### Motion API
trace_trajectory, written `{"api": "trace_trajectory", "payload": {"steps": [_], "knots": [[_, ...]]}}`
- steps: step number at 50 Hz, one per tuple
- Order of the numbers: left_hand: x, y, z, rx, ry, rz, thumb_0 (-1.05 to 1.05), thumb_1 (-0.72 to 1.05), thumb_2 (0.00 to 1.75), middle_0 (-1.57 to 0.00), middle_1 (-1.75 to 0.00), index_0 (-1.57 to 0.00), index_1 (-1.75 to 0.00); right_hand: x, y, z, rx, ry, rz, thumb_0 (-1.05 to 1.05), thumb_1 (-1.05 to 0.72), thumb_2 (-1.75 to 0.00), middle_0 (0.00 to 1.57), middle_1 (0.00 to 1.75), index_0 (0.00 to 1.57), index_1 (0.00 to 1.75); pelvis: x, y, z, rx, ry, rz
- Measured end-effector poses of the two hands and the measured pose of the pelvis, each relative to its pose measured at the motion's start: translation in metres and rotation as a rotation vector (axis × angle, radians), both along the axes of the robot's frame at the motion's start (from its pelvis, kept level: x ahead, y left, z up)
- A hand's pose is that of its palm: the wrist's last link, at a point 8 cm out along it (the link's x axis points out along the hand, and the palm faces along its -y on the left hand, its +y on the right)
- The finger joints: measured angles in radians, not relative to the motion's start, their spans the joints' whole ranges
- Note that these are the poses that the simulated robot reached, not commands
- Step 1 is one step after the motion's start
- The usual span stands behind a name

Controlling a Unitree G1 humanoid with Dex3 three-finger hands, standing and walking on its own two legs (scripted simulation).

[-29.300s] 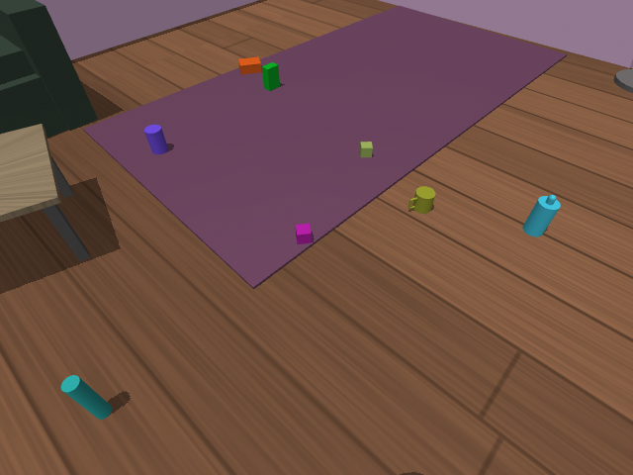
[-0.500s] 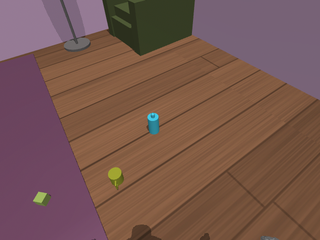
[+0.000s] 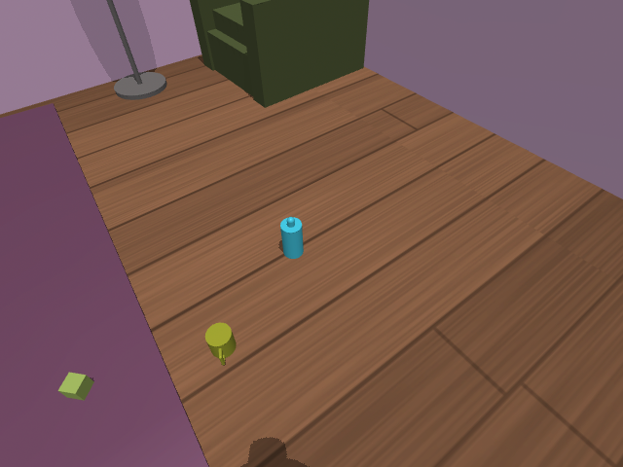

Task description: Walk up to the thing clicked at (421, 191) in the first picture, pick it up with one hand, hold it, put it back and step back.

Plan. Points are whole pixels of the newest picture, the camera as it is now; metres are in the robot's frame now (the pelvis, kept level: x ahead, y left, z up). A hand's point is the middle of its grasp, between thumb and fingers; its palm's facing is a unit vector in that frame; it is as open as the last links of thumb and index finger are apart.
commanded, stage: walk up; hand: left
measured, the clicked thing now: (221, 345) +0.66 +0.32 -0.74
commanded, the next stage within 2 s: stand in 1.00 s
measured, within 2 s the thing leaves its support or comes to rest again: neither
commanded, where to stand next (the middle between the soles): +0.33 +0.03 m, yaw +9 degrees
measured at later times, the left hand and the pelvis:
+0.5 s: hand out of the picture +0.11 +0.26 -0.15, palm faces -0.02 -0.92 -0.38, open 7.4 cm; pelvis +0.02 +0.01 +0.00, yaw -1 degrees
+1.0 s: hand out of the picture +0.12 +0.24 -0.14, palm faces -0.03 -0.92 -0.39, open 7.4 cm; pelvis +0.02 -0.01 +0.00, yaw -2 degrees
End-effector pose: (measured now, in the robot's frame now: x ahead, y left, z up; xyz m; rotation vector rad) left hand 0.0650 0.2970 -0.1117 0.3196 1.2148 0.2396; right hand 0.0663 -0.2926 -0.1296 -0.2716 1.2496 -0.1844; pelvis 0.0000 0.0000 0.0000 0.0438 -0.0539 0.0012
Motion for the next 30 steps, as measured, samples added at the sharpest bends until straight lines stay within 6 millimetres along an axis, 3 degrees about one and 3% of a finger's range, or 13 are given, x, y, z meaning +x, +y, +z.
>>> {"api": "trace_trajectory", "payload": {"steps": [13, 30], "knots": [[0.022, 0.02, 0.0, 0.001, -0.017, -0.025, 0.01, 0.91, 0.9, -0.2, -0.3, -0.2, -0.3, 0.0, 0.019, 0.002, 0.0, -0.009, -0.018, 0.0, -0.9, -0.9, 0.2, 0.3, 0.2, 0.3, 0.007, 0.015, 0.0, 0.001, 0.01, -0.015], [0.043, 0.001, 0.005, 0.018, -0.03, -0.052, 0.01, 0.91, 0.9, -0.2, -0.3, -0.2, -0.3, 0.033, -0.002, 0.002, -0.001, -0.07, -0.03, 0.0, -0.9, -0.9, 0.2, 0.3, 0.2, 0.3, 0.019, 0.001, -0.001, 0.004, 0.012, -0.024]]}}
